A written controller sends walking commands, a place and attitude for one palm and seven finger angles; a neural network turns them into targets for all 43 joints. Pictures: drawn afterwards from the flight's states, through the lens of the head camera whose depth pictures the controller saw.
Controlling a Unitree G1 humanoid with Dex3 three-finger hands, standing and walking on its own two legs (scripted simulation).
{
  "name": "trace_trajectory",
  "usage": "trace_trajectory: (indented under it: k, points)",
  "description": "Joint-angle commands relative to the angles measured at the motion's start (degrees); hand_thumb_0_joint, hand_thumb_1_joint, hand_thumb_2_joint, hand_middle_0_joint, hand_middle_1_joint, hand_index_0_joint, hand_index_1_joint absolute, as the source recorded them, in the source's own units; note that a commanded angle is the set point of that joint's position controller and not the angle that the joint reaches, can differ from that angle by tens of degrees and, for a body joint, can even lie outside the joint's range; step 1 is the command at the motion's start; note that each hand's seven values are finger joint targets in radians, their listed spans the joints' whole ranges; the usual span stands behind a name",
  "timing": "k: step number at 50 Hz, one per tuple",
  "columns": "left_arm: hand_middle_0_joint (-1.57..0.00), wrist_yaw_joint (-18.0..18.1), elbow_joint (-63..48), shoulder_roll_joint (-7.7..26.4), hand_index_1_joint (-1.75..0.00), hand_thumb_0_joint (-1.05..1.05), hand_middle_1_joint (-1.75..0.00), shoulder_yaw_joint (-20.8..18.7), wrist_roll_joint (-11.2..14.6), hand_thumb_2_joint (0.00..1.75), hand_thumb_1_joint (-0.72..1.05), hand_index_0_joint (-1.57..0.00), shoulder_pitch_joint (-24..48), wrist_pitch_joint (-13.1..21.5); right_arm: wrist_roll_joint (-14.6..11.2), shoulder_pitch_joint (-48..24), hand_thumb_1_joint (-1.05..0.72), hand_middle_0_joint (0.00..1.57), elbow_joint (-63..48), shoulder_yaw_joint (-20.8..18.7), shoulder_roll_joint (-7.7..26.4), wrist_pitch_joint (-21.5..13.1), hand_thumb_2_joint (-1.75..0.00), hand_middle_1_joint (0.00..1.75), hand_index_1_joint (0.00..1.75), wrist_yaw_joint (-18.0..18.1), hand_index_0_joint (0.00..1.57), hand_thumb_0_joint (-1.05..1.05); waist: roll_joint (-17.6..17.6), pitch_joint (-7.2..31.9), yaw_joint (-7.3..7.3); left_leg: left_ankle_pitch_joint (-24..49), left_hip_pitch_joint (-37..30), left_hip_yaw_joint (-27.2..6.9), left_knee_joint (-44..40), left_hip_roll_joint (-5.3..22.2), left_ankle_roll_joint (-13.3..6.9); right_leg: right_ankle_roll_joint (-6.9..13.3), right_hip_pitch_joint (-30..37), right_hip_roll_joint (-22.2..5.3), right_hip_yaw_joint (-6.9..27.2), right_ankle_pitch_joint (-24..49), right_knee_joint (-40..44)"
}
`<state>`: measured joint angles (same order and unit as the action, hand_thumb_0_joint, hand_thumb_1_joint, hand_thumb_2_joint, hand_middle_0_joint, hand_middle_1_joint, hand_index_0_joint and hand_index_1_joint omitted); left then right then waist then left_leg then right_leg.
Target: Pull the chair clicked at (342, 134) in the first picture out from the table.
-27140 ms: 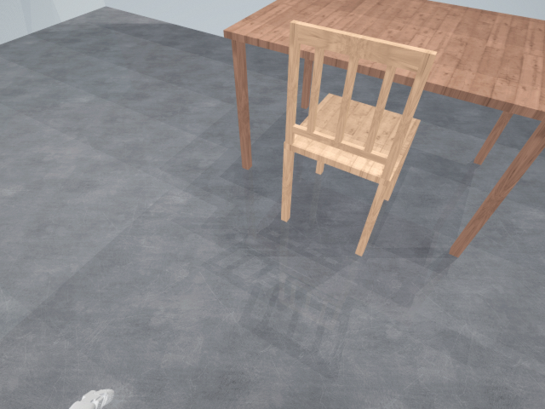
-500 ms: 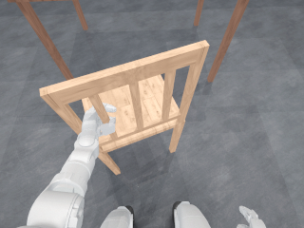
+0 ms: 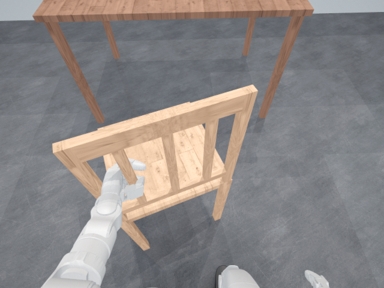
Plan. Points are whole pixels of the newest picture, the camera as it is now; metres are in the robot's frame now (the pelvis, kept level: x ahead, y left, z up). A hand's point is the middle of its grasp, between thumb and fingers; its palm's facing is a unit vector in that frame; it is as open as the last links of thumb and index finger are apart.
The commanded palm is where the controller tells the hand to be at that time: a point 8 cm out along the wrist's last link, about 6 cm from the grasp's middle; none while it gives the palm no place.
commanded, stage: stop walking, hand still on the chair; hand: left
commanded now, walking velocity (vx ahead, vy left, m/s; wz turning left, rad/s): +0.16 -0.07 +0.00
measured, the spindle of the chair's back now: (171, 165) +0.40 +0.07 -0.06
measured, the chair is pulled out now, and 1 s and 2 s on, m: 0.55 0.58 0.58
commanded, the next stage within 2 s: open the thumb and straighten the fingers in 0.70 s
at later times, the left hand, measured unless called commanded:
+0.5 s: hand (137, 198) +0.31 +0.14 -0.05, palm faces +0.07 -0.98 -0.18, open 5.5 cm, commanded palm +0.29 +0.19 -0.04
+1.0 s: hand (135, 198) +0.31 +0.14 -0.05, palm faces +0.05 -0.99 -0.16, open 6.7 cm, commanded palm +0.28 +0.19 -0.03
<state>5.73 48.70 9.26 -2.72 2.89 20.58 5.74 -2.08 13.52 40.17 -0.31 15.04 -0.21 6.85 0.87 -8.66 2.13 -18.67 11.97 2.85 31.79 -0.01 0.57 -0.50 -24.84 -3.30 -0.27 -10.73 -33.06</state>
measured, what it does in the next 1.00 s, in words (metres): stands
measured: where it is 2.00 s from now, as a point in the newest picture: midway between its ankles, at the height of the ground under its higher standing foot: outside the picture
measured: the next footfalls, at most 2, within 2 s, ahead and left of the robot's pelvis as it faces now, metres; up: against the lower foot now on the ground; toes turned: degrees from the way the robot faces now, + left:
none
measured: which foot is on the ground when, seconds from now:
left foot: down 0.00-1.00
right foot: down 0.00-1.00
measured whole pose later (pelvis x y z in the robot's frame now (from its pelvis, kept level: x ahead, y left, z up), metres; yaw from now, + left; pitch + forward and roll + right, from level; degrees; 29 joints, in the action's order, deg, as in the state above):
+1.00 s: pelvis +0.03 +0.01 +0.00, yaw +1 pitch +4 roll +0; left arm 6.3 26.6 8.4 2.4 2.5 0.0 0.9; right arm -2.8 13.7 37.2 0.6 14.3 -1.7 2.6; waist 0.3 0.9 2.4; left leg -21.8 16.0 1.4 33.4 0.7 0.7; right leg -0.7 -27.2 -3.0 -2.0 -8.8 -31.6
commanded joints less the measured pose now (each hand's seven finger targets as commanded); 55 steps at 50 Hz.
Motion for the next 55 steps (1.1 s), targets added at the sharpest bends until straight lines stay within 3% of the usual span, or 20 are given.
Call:
trace_trajectory:
  k: [1,2,3,5,7,12,13,16,22,32,34,39,40,41,42,44,47,50,52,55]
  points:
    - [-0.50,0.29,-13.76,8.20,-1.45,0.00,-1.45,0.16,-2.54,0.90,0.90,-0.50,14.80,2.27,-0.41,-1.16,-0.90,0.20,-6.78,-2.07,6.39,-1.68,-0.90,0.30,0.30,-0.33,0.20,0.00,-5.26,21.22,-1.27,11.07,-0.08,-6.89,-7.75,9.62,-3.28,0.83,18.22,-0.93,2.46,2.77,3.37]
    - [-0.50,0.15,-12.97,8.17,-1.45,0.00,-1.45,0.34,-2.29,0.90,0.90,-0.50,13.32,2.26,-0.36,-0.85,-0.90,0.20,-6.67,-2.35,6.32,-1.70,-0.90,0.30,0.30,-0.23,0.20,0.00,-0.29,21.55,-0.83,8.21,-0.09,-5.37,-6.63,7.57,-2.13,1.31,19.60,-2.41,4.98,5.26,5.98]
    - [-0.50,0.01,-11.57,9.00,-1.45,0.00,-1.45,-0.04,-2.09,0.90,0.90,-0.50,11.57,1.95,-0.32,-0.59,-0.90,0.20,-6.24,-2.54,6.56,-1.70,-0.90,0.30,0.30,-0.08,0.20,0.00,2.77,20.18,-0.52,2.23,1.01,-4.17,-7.10,5.70,-1.32,1.63,19.01,-3.65,6.77,1.52,8.31]
    - [-0.50,-0.09,-11.08,7.83,-1.45,0.00,-1.45,1.22,-2.38,0.90,0.90,-0.50,10.43,2.32,-0.33,-0.68,-0.90,0.20,-6.03,-1.62,5.26,-2.09,-0.90,0.30,0.30,-0.17,0.20,0.00,-0.92,14.43,-0.55,-9.71,1.99,-3.28,-9.32,4.18,-1.52,1.56,11.05,-3.72,8.18,-17.09,14.29]
    - [-0.50,0.31,-11.04,9.20,-1.45,0.00,-1.45,-0.15,-2.34,0.90,0.90,-0.50,8.69,2.90,-0.23,0.33,-0.90,0.20,-5.35,-1.59,5.42,-2.21,-0.90,0.30,0.30,-0.12,0.20,0.00,0.64,13.20,-0.81,-8.67,0.61,-2.62,-8.78,3.57,-1.84,1.84,8.57,-3.58,8.83,-20.04,16.03]
    - [-0.50,0.64,-13.58,8.25,-1.45,0.00,-1.45,-0.10,-2.81,0.90,0.90,-0.50,3.91,4.03,0.03,-0.41,-0.90,0.20,-6.03,-1.36,4.78,-3.24,-0.90,0.30,0.30,0.12,0.20,0.00,-0.35,15.54,-1.16,-0.04,-1.59,-2.65,-10.21,4.68,-1.98,1.70,12.01,-2.97,7.59,-9.08,13.62]
    - [-0.50,0.81,-13.45,8.96,-1.45,0.00,-1.45,-0.29,-2.81,0.90,0.90,-0.50,2.68,3.97,0.16,-0.73,-0.90,0.20,-5.66,-1.50,5.08,-3.35,-0.90,0.30,0.30,0.32,0.20,0.00,-2.52,15.21,-1.12,-0.10,-1.53,-2.37,-10.53,4.64,-1.96,1.47,12.19,-3.03,7.58,-8.10,13.93]
    - [-0.50,0.96,-14.29,7.89,-1.45,0.00,-1.45,0.05,-2.79,0.90,0.90,-0.50,0.77,3.87,-0.02,-0.74,-0.90,0.20,-6.29,-1.46,4.80,-3.20,-0.90,0.30,0.30,0.32,0.20,0.00,0.95,16.80,-1.18,4.10,-1.98,-2.27,-9.95,4.75,-1.60,1.99,14.39,-3.16,7.25,-1.74,12.31]
    - [-0.50,0.74,-17.28,5.95,-1.45,0.00,-1.45,1.79,-2.67,0.90,0.90,-0.50,-2.12,3.49,0.09,-2.05,-0.90,0.20,-6.98,-1.58,4.73,-2.59,-0.90,0.30,0.30,0.68,0.20,0.00,1.79,19.34,-0.81,13.38,-3.93,-2.56,-9.50,5.84,-0.91,2.40,17.07,-3.17,5.61,14.55,7.32]
    - [-0.50,0.84,-18.84,5.91,-1.45,0.00,-1.45,2.11,-2.67,0.90,0.90,-0.50,-4.44,2.52,0.20,-2.90,-0.90,0.20,-7.70,-1.46,4.56,-1.03,-0.90,0.30,0.30,0.73,0.20,0.00,0.43,17.45,-0.92,11.16,-2.82,-2.46,-10.24,5.41,-0.63,2.55,16.02,-2.80,5.92,12.56,8.06]
    - [-0.50,0.97,-19.31,6.23,-1.45,0.00,-1.45,2.00,-2.66,0.90,0.90,-0.50,-4.84,2.36,0.24,-2.90,-0.90,0.20,-7.68,-1.37,4.58,-0.86,-0.90,0.30,0.30,0.77,0.20,0.00,-1.70,16.95,-0.94,10.92,-2.43,-2.49,-10.96,5.50,-0.65,2.41,15.99,-2.50,5.41,11.91,8.01]
    - [-0.50,1.04,-19.55,6.30,-1.45,0.00,-1.45,1.92,-2.52,0.90,0.90,-0.50,-5.34,2.03,0.19,-3.09,-0.90,0.20,-8.15,-1.35,4.45,-0.45,-0.90,0.30,0.30,0.75,0.20,0.00,-0.12,16.77,-1.06,9.57,-2.06,-2.55,-11.11,5.29,-0.80,2.33,16.22,-2.54,5.62,10.54,8.86]
    - [-0.50,1.21,-26.44,8.44,-1.45,0.00,-1.45,0.07,-2.69,0.90,0.90,-0.50,-4.95,2.68,0.34,-3.67,-0.90,0.20,-9.41,-1.47,4.27,-0.58,-0.90,0.30,0.30,0.56,0.20,0.00,0.53,17.59,-1.50,10.39,-2.08,-2.70,-10.99,5.25,-0.88,2.29,17.92,-2.59,5.59,12.21,8.65]
    - [-0.50,0.28,-22.51,1.08,-1.45,0.00,-1.45,5.31,0.14,0.84,0.78,-0.50,-9.47,0.24,-1.84,-5.17,-0.90,0.20,-10.09,-1.33,6.64,-1.43,-0.90,0.30,0.30,-1.46,0.20,0.00,7.87,15.57,1.04,9.61,8.85,-2.95,-9.49,3.28,-0.32,2.03,15.87,-0.66,-0.81,8.86,5.49]
    - [-0.50,-0.14,-27.93,3.49,-1.45,0.00,-1.45,3.24,0.24,0.78,0.66,-0.50,-6.63,0.58,-1.69,-5.59,-0.90,0.20,-10.75,-1.65,7.08,-2.31,-0.90,0.30,0.30,-2.34,0.20,0.00,9.86,17.54,-0.35,9.19,10.91,-2.78,-7.99,2.74,-0.73,2.35,15.78,-0.21,-0.23,8.13,4.88]
    - [-0.50,-0.09,-30.76,7.57,-1.45,0.00,-1.45,0.00,0.34,0.67,0.42,-0.50,-8.18,0.30,-1.48,-5.58,-0.90,0.20,-10.78,-2.05,7.10,-2.97,-0.90,0.30,0.30,-3.18,0.20,0.00,2.27,19.05,-0.86,6.15,11.56,-2.22,-6.84,1.78,-0.60,2.37,14.57,-0.17,0.72,4.12,4.38]
    - [-0.50,-0.11,-36.16,5.15,-1.45,0.00,-1.45,3.36,-0.81,0.49,0.05,-0.50,-8.97,-1.10,-0.86,-5.00,-0.90,0.20,-11.17,-1.73,6.32,-4.86,-0.90,0.30,0.30,-4.30,0.20,0.00,-7.36,21.96,-0.90,7.75,11.19,-1.54,-5.07,0.81,0.53,2.86,12.55,0.02,-0.36,3.83,3.54]
    - [-0.50,0.38,-36.46,4.13,-1.45,0.00,-1.45,4.40,-1.08,0.32,-0.31,-0.50,-8.08,-3.32,-0.68,-3.91,-0.90,0.20,-11.08,-1.83,6.71,-5.93,-0.90,0.30,0.30,-4.63,0.20,0.00,-2.45,23.03,0.25,6.89,13.00,-2.25,-3.39,0.94,0.14,2.34,10.61,0.56,-1.32,2.89,2.37]
    - [-0.45,0.58,-36.19,6.59,-1.30,0.00,-1.30,1.18,-0.87,0.20,-0.55,-0.45,-11.17,-4.42,-0.49,-3.67,-0.90,0.20,-11.54,-1.99,7.17,-6.38,-0.90,0.30,0.30,-4.66,0.20,0.00,-1.70,24.80,-0.88,6.47,15.13,-2.12,-2.34,0.62,0.10,2.24,10.96,0.57,-1.45,3.07,0.76]
    - [-0.38,0.22,-37.66,5.48,-1.09,0.00,-1.09,2.29,-0.89,0.20,-0.55,-0.38,-10.24,-5.29,-0.41,-3.66,-0.90,0.20,-12.05,-1.86,7.21,-6.65,-0.90,0.30,0.30,-4.60,0.20,0.00,-0.54,25.68,-0.24,5.63,16.74,-2.02,-0.83,0.28,-0.02,1.88,9.82,0.56,-1.68,2.55,-0.84]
